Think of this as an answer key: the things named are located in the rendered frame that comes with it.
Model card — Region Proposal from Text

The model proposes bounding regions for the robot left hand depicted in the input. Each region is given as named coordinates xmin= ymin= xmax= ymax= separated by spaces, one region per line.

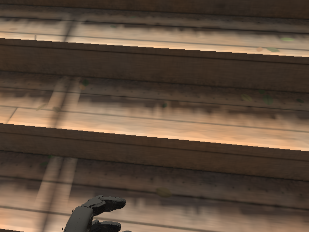
xmin=62 ymin=194 xmax=131 ymax=232

